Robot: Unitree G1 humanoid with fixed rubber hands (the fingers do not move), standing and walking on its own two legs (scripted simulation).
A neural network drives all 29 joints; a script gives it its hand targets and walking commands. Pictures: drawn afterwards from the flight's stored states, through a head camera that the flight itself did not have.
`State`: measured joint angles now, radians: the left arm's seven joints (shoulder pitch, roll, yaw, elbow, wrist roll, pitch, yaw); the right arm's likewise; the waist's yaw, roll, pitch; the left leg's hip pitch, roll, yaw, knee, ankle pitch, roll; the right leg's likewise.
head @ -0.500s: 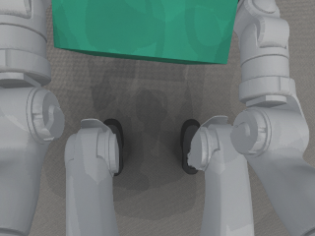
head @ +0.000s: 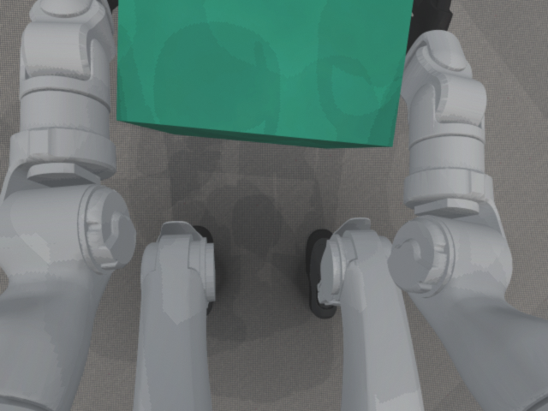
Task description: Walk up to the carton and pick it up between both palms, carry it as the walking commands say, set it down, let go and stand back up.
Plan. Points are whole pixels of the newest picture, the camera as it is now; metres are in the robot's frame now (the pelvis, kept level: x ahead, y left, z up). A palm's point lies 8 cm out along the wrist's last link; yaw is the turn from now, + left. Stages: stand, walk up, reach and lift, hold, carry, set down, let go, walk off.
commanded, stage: reach and lift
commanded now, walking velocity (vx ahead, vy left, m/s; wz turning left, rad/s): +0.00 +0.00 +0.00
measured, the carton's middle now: (264, 25) +0.57 +0.03 -0.17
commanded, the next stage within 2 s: none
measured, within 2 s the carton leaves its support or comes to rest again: neither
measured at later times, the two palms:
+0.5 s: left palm out of the picture +0.54 +0.21 -0.03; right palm (465, 29) +0.52 -0.15 -0.03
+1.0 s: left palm out of the picture +0.51 +0.20 +0.04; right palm (543, 23) +0.50 -0.15 +0.05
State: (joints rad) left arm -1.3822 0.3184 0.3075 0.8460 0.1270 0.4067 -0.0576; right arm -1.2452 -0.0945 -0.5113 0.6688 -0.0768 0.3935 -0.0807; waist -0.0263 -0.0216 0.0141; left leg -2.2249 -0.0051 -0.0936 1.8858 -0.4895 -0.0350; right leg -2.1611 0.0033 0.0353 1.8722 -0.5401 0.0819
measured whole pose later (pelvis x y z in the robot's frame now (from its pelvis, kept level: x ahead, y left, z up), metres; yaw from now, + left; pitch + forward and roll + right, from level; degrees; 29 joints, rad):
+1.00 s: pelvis +0.01 +0.00 +0.11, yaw +1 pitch +45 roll -3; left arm -1.10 0.17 0.40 0.70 0.22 0.46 -0.09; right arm -0.99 0.01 -0.56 0.54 -0.19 0.46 0.00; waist -0.03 -0.01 -0.16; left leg -1.88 0.01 -0.07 1.52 -0.42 -0.02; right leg -1.83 -0.01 0.03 1.50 -0.45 0.07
